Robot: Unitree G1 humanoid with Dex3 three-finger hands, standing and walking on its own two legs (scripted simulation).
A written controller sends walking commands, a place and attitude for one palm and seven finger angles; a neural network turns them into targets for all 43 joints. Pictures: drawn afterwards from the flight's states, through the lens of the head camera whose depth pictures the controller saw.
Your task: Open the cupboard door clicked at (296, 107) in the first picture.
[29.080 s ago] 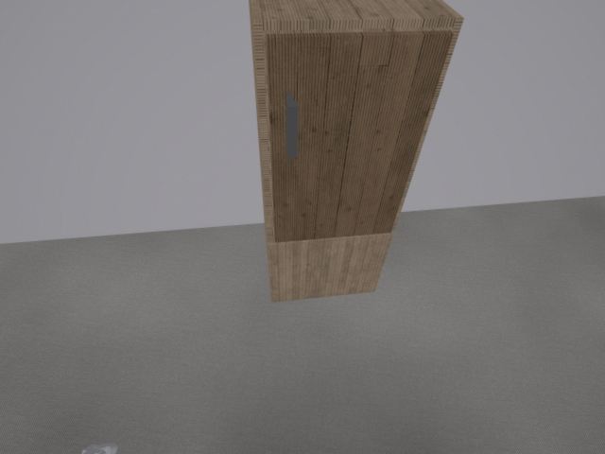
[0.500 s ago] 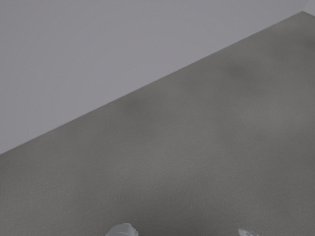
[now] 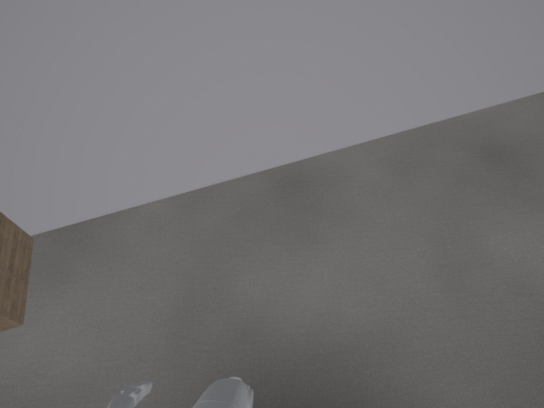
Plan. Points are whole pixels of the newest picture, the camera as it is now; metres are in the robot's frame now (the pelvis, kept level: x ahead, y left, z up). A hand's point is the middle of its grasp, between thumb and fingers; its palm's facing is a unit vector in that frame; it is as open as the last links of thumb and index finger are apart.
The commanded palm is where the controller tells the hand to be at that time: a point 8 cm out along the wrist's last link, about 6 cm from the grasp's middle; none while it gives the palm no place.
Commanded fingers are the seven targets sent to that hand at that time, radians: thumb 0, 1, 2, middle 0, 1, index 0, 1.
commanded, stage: turn to face it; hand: left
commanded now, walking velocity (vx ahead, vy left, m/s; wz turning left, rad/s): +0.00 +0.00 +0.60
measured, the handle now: out of the picture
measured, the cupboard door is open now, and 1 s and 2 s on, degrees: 50 50 50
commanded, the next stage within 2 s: take the last steps up to it in 1.88 s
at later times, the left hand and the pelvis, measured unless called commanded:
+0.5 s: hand out of the picture +0.02 +0.24 -0.16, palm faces +0.32 -0.91 -0.28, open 7.4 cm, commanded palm none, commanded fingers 0.00 0.90 0.90 -0.20 -0.30 -0.20 -0.30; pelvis +0.00 +0.00 +0.00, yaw +18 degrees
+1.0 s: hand out of the picture -0.08 +0.18 -0.19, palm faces +0.62 -0.75 -0.23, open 7.4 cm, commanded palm none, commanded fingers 0.00 0.90 0.90 -0.20 -0.30 -0.20 -0.30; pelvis +0.01 -0.01 -0.01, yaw +37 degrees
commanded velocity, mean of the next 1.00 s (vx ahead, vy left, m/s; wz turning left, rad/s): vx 0.00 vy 0.00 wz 0.60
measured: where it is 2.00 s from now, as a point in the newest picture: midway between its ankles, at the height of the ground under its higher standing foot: outside the picture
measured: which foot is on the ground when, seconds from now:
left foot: up 0.00-0.22, down 0.24-0.56, up 0.58-0.92, down 0.94-1.00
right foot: down 0.00-0.24, up 0.26-0.54, down 0.56-0.94, up 0.96-1.00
